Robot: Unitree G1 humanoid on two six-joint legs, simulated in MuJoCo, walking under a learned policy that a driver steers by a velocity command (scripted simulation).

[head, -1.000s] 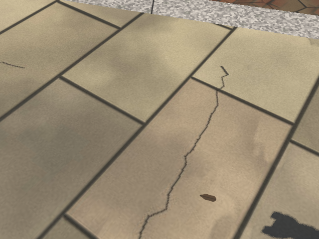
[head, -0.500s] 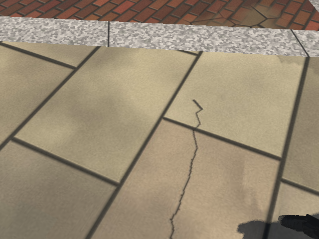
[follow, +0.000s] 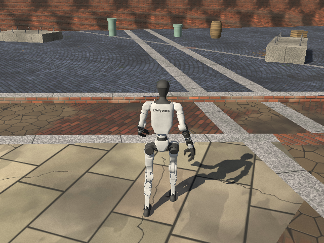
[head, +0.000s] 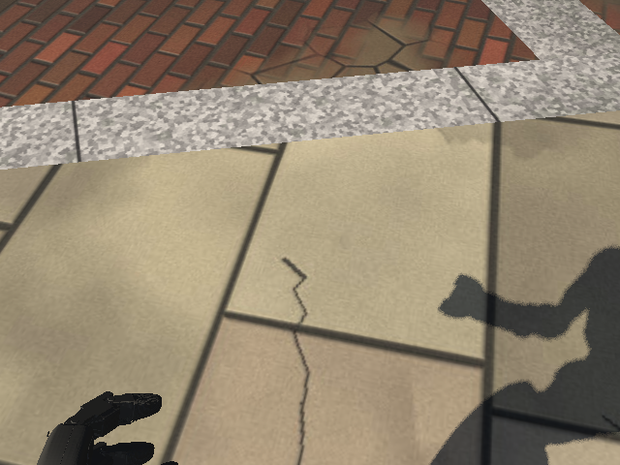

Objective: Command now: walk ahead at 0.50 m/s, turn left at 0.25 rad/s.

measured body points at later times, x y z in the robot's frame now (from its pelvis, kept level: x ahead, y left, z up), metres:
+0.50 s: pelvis +0.26 +0.04 -0.01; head +0.29 +0.06 +0.44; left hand +0.20 +0.33 -0.14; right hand +0.53 -0.13 -0.09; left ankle +0.35 +0.16 -0.73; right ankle +0.11 -0.12 -0.72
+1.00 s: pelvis +0.54 +0.12 +0.00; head +0.56 +0.13 +0.45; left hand +0.64 +0.42 -0.08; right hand +0.69 -0.13 -0.12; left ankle +0.35 +0.16 -0.73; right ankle +0.71 +0.08 -0.72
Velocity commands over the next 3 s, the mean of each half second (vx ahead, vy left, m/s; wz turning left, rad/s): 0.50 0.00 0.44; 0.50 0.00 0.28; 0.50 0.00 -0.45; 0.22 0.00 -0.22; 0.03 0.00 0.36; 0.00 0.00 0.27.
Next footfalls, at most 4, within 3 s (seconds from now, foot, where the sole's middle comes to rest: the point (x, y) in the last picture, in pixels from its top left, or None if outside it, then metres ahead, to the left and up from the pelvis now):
0.50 left None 0.39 0.17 -0.76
1.02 right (253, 349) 0.74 0.09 -0.76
1.50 left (146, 269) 1.01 0.36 -0.76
1.88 right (243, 237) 1.08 0.10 -0.76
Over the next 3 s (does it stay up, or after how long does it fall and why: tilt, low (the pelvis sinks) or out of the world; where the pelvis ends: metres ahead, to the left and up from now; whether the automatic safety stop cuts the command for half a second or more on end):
stays up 1.04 0.24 0.01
